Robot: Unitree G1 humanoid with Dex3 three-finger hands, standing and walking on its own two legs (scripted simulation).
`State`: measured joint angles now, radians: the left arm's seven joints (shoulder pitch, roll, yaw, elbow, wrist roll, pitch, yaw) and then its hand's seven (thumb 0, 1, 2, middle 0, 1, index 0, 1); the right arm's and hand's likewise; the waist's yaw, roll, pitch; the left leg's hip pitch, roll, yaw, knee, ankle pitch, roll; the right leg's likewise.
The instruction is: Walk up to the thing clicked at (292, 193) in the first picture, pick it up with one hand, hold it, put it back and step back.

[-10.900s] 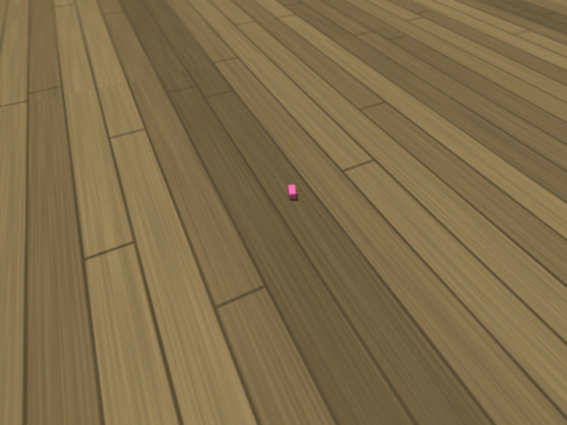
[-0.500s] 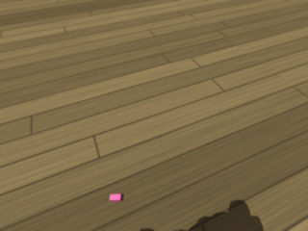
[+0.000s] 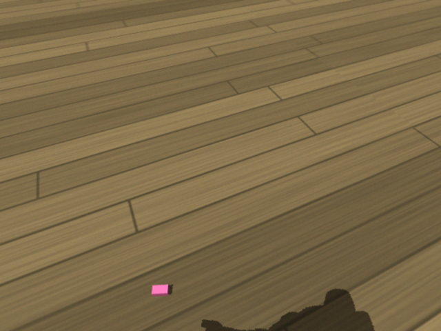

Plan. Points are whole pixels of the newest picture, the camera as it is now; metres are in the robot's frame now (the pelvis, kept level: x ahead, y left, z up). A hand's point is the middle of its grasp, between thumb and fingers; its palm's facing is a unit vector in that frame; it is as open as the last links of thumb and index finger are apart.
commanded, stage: stand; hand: left
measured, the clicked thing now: (160, 290) +0.43 +0.28 -0.76
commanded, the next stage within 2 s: none
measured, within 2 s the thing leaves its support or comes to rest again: neither
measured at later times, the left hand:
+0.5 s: hand out of the picture +0.07 +0.25 -0.16, palm faces -0.01 -0.94 -0.35, open 7.4 cm
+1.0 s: hand out of the picture +0.07 +0.26 -0.15, palm faces -0.02 -0.94 -0.35, open 7.4 cm
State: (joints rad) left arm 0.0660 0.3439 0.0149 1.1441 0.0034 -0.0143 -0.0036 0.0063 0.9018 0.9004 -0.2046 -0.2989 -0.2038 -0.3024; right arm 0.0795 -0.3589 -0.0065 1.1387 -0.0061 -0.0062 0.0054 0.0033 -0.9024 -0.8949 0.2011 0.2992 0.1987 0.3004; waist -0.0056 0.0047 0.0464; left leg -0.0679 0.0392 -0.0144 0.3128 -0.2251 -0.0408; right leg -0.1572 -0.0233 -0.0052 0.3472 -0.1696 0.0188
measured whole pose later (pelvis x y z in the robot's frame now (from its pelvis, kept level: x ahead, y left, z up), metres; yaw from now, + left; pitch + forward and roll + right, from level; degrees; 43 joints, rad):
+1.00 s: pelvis -0.01 +0.00 +0.00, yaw +0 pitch -2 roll +0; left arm 0.10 0.35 0.01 1.14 0.00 -0.01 0.00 0.01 0.90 0.90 -0.20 -0.30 -0.20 -0.30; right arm 0.12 -0.36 0.00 1.14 -0.01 0.00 0.01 0.00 -0.90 -0.89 0.20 0.30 0.20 0.30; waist 0.00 0.01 0.04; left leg -0.07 0.04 -0.01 0.31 -0.22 -0.04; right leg -0.16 -0.02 0.00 0.34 -0.16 0.02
